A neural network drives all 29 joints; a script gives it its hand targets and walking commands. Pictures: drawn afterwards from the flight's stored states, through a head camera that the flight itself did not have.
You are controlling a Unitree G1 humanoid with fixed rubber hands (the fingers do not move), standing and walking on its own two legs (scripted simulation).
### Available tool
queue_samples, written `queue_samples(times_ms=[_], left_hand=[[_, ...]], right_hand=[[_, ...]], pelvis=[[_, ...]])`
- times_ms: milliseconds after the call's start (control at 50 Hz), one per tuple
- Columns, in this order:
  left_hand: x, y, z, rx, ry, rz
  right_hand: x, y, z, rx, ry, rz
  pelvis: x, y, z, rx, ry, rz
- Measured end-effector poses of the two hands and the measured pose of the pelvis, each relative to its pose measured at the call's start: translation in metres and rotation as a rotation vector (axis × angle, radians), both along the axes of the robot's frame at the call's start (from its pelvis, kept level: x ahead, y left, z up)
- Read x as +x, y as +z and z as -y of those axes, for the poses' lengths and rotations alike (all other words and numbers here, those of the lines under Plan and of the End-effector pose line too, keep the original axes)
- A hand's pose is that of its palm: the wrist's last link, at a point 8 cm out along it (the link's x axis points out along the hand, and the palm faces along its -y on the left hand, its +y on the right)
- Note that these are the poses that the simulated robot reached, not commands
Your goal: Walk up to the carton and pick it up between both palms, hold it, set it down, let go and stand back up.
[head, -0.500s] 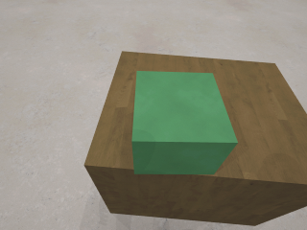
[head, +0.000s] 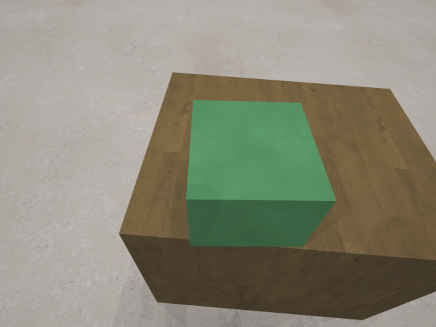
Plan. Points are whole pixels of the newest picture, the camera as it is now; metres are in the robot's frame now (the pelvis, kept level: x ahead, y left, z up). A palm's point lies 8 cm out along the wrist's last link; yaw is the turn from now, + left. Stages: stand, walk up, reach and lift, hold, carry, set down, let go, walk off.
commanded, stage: stand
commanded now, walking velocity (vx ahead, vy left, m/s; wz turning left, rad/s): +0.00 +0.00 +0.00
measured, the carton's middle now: (247, 172) +0.44 -0.06 +0.00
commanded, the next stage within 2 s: none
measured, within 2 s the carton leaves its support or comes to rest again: neither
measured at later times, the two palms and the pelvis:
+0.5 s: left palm out of the picture -0.03 +0.21 -0.15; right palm out of the picture +0.00 -0.21 -0.14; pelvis +0.00 +0.00 +0.00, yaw +0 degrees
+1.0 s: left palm out of the picture -0.02 +0.21 -0.16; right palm out of the picture +0.01 -0.21 -0.14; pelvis +0.01 +0.00 +0.00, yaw +0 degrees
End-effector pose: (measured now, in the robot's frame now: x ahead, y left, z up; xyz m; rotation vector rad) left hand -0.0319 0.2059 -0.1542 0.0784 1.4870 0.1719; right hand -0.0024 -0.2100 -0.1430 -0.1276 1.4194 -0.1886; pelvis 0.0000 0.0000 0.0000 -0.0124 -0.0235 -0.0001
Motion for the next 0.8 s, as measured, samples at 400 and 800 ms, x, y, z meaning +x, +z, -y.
queue_samples(times_ms=[400,800], left_hand=[[0.004,0.000,-0.003,0.003,-0.003,0.005],[0.006,-0.001,-0.008,0.006,0.005,0.000]], right_hand=[[0.002,0.001,0.000,-0.002,0.004,-0.002],[0.009,0.001,0.000,-0.009,0.015,0.008]], pelvis=[[0.002,0.000,0.000,-0.004,0.000,-0.002],[0.004,0.000,-0.003,-0.003,0.002,-0.006]])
